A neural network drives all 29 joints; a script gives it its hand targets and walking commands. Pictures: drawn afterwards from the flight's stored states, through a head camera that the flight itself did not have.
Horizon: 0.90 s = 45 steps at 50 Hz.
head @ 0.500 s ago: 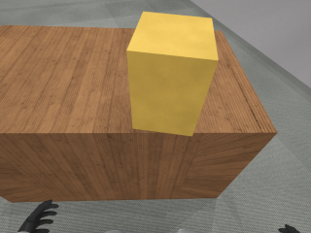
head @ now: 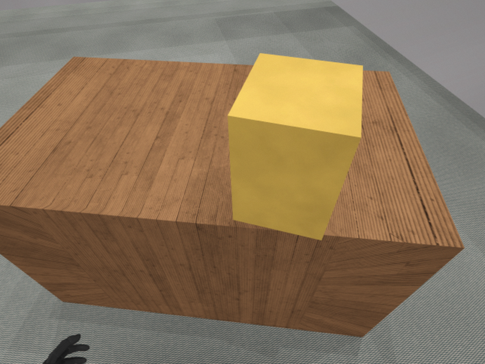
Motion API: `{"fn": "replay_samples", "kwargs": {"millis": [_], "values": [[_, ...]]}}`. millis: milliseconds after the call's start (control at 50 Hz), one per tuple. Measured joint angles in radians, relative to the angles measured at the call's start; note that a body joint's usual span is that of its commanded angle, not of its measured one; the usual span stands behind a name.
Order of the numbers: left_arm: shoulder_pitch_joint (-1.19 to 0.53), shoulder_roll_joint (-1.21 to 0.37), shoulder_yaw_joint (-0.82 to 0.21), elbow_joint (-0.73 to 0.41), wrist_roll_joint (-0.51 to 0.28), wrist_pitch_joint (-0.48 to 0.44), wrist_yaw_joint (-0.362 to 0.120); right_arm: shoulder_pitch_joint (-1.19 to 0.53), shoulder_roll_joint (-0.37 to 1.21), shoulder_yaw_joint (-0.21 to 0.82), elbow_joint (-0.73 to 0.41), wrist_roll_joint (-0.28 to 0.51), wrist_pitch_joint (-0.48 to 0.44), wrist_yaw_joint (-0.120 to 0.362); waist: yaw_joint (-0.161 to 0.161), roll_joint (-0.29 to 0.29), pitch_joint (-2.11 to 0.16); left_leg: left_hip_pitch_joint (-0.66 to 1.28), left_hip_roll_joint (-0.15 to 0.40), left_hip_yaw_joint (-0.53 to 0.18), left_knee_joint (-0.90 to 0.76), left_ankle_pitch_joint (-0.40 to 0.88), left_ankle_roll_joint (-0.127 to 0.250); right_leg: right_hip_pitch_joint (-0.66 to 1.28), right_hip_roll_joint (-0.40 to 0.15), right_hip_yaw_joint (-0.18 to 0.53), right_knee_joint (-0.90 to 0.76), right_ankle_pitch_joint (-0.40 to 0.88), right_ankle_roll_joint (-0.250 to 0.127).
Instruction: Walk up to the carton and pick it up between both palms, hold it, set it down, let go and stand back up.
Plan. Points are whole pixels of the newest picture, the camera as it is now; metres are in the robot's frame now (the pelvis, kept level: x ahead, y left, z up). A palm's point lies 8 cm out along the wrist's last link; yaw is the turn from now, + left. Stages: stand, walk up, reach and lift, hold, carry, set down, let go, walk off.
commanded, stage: walk up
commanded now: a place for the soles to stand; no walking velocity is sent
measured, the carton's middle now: (291, 150) +0.52 -0.08 +0.06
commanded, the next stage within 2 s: none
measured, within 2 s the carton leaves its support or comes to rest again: neither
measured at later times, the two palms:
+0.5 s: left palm out of the picture +0.09 +0.33 -0.11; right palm out of the picture +0.11 -0.29 -0.09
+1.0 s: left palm out of the picture +0.12 +0.33 -0.11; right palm out of the picture +0.10 -0.30 -0.10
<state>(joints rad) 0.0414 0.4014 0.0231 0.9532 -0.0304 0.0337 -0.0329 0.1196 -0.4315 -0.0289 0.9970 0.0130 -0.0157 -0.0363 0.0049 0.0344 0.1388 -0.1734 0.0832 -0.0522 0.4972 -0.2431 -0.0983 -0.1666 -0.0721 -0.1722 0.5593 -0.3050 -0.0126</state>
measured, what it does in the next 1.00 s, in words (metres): stands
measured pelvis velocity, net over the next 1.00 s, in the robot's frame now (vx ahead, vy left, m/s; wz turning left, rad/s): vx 0.03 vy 0.01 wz -0.03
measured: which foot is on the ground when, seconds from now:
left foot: down 0.00-1.00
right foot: down 0.00-0.92, up 0.94-1.00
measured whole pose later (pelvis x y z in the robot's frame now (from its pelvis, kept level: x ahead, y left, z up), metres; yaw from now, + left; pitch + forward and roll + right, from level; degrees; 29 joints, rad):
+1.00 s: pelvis +0.03 +0.01 +0.00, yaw -1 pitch -2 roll +2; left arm 0.12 0.40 0.11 1.01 0.05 0.05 -0.07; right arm 0.19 -0.36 -0.06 1.01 -0.05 -0.03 -0.06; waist 0.02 -0.07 0.06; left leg -0.13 0.04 0.00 0.42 -0.26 -0.05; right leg -0.25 -0.08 -0.04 0.72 -0.45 -0.01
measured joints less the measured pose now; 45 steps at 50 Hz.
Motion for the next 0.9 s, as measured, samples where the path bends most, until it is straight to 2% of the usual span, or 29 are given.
{"fn": "replay_samples", "kwargs": {"millis": [180,360,900], "values": [[0.001,-0.013,0.021,0.099,-0.001,-0.011,-0.007,-0.03,0.024,-0.003,0.059,-0.005,-0.006,0.012,0.006,-0.024,-0.036,0.03,-0.005,0.005,-0.072,0.035,0.016,0.049,0.002,-0.005,-0.111,0.058,0.018],[0.02,-0.022,0.039,0.144,0.006,-0.022,-0.007,-0.029,0.039,-0.006,0.079,-0.009,-0.012,0.013,0.006,-0.047,-0.055,0.042,-0.013,0.008,-0.115,0.052,0.028,0.074,-0.002,-0.007,-0.18,0.09,0.032],[0.053,-0.048,0.05,0.152,0.022,-0.023,0.005,-0.005,0.058,-0.008,0.078,-0.018,-0.009,-0.003,0.002,-0.031,-0.065,0.067,-0.026,0.022,-0.145,0.039,0.04,0.096,-0.016,0.001,-0.207,0.078,0.048]]}}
